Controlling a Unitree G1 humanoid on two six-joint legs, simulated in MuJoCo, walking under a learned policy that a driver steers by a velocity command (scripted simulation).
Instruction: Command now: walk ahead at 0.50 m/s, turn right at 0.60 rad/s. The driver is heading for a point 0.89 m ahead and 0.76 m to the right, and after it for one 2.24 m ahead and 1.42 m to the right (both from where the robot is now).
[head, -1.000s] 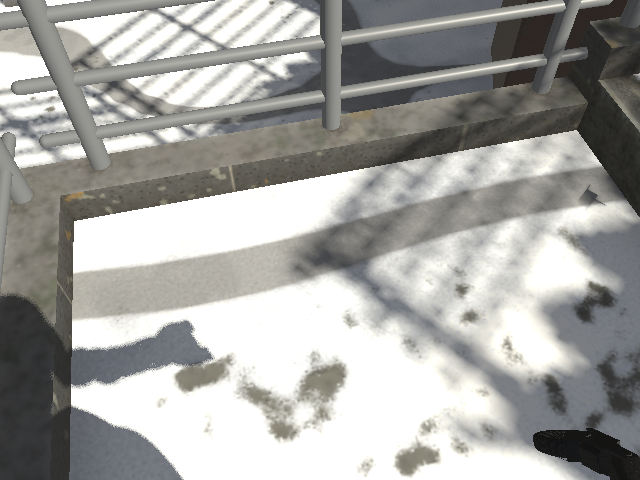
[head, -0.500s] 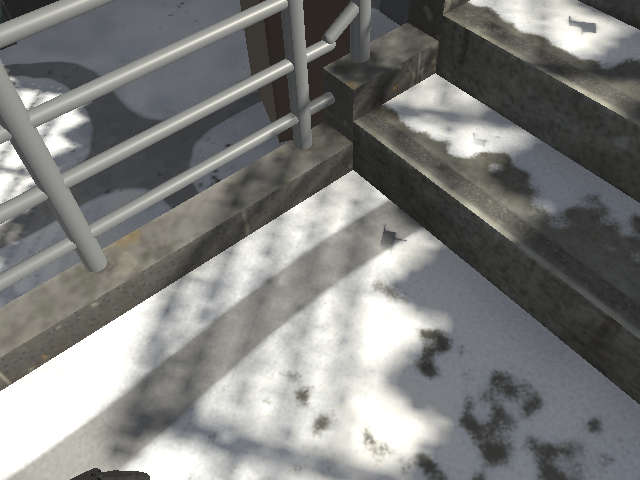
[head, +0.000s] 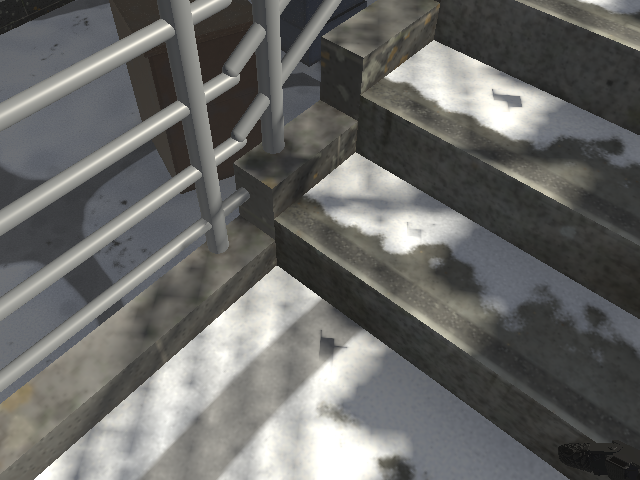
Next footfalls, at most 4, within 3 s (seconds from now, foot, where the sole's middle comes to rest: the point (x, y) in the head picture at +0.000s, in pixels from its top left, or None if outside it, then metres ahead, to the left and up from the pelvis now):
0.46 right None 0.36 -0.13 -0.76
0.94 left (381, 426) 0.58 -0.07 -0.76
1.42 right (540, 341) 0.70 -0.36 -0.58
1.92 left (591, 163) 1.03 -0.46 -0.41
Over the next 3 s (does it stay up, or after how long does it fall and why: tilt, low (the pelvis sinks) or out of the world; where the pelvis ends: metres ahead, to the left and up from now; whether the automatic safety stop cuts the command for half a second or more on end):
stays up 1.02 -0.79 0.49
